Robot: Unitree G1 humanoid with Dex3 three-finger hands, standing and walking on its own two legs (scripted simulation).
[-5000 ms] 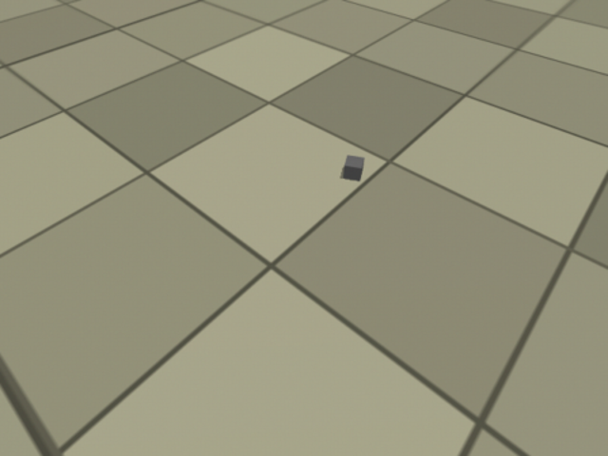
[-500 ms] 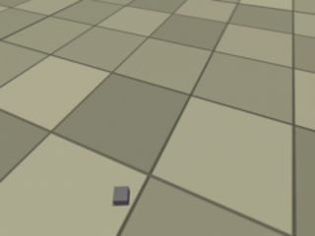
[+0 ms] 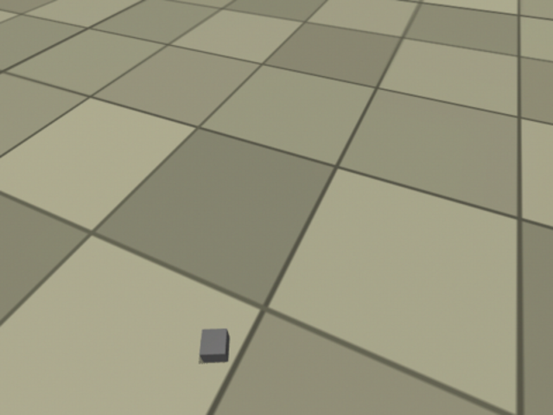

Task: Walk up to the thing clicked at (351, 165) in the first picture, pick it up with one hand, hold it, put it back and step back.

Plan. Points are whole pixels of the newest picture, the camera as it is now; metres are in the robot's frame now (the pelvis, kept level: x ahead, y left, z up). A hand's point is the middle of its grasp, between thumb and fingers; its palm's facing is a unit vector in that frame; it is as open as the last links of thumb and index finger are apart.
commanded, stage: walk up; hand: left
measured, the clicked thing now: (215, 345) +0.47 +0.25 -0.74
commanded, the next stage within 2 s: none
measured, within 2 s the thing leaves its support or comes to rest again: neither
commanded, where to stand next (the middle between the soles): +0.04 +0.01 m, yaw -1 degrees
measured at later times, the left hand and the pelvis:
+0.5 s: hand out of the picture +0.08 +0.30 -0.17, palm faces -0.02 -0.92 -0.40, open 7.4 cm; pelvis -0.07 +0.03 -0.03, yaw +2 degrees
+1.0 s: hand out of the picture +0.02 +0.28 -0.17, palm faces -0.09 -0.92 -0.38, open 7.4 cm; pelvis -0.07 +0.00 -0.02, yaw -3 degrees
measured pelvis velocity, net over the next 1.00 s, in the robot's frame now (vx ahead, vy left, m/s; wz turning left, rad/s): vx -0.07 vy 0.00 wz -0.05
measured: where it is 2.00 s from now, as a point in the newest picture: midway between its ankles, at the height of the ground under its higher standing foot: outside the picture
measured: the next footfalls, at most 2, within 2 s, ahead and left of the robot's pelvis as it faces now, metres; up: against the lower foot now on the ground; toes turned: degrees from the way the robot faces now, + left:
right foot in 0.96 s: -0.05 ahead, -0.12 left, +0.00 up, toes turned -2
left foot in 1.34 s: +0.02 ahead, +0.13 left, +0.00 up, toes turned -4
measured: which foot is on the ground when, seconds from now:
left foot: down 0.00-0.98, up 1.00-1.00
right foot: down 0.00-0.54, up 0.56-0.94, down 0.96-1.00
